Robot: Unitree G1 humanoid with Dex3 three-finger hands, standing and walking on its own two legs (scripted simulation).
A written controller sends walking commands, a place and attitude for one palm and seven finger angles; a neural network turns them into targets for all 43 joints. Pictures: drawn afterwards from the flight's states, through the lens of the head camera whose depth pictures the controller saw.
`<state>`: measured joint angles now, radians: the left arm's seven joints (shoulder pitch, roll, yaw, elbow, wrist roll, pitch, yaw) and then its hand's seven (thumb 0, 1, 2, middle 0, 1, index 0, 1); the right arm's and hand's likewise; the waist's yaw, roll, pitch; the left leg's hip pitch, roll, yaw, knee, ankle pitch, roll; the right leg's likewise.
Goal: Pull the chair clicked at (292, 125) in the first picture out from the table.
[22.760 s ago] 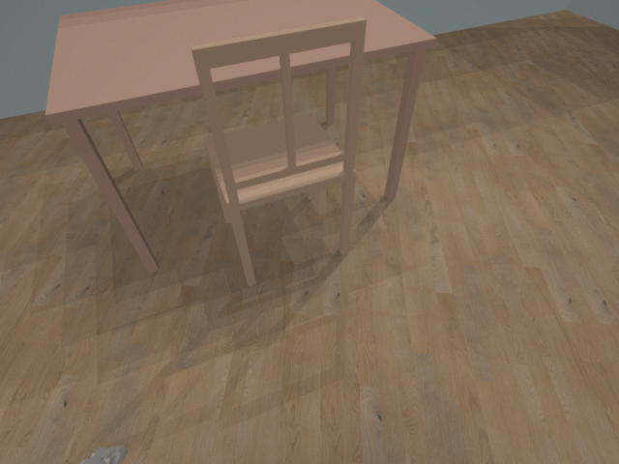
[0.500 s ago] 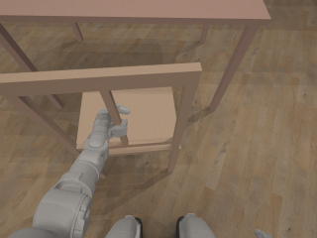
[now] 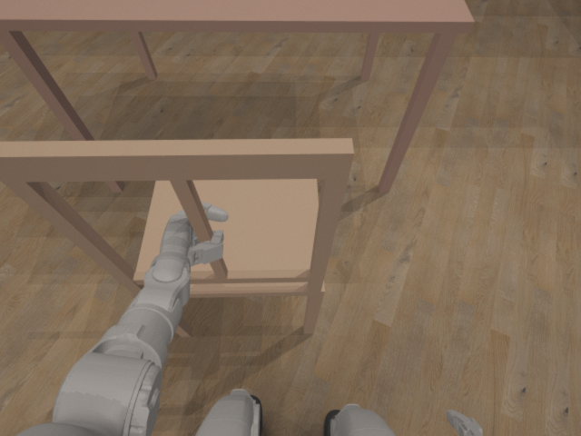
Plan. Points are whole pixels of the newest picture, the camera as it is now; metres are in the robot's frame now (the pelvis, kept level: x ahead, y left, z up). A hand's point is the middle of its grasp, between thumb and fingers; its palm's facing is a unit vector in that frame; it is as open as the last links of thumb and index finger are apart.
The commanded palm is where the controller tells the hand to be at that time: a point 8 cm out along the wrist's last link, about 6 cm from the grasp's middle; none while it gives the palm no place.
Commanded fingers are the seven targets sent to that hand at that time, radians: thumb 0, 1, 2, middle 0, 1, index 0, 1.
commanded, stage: step backward, pulling the chair out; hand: left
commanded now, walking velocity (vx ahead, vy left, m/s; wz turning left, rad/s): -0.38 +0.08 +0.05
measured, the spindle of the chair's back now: (205, 236) +0.40 +0.16 -0.06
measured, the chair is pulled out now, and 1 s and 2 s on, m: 0.36 0.57 0.68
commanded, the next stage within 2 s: stop walking, hand still on the chair in 0.96 s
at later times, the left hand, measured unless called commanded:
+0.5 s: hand (205, 319) +0.27 +0.14 -0.05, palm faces +0.07 -0.98 -0.19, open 5.4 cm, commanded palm +0.27 +0.19 -0.05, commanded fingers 0.00 0.90 0.90 -0.50 -1.45 -0.50 -1.45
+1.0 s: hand (204, 384) +0.18 +0.13 -0.05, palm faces +0.11 -0.98 -0.19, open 5.4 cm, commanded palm +0.19 +0.17 -0.05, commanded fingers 0.00 0.90 0.90 -0.50 -1.45 -0.50 -1.45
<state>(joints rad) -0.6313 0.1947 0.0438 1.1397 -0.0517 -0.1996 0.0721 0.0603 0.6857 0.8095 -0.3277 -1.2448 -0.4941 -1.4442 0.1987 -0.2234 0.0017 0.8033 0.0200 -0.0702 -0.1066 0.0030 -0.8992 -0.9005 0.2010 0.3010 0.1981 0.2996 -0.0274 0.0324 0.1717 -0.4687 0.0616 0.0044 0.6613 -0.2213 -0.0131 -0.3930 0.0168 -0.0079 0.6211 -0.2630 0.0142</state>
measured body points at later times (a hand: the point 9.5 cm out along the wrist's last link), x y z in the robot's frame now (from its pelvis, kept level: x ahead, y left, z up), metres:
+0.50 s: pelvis -0.11 -0.02 -0.01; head -0.04 -0.03 +0.43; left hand +0.26 +0.19 -0.03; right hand -0.02 -0.27 -0.14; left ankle +0.03 +0.12 -0.71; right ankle -0.02 -0.14 -0.72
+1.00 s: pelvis -0.18 -0.04 +0.00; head -0.10 -0.05 +0.45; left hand +0.17 +0.18 -0.03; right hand -0.09 -0.29 -0.14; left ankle -0.17 +0.11 -0.70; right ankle -0.12 -0.15 -0.72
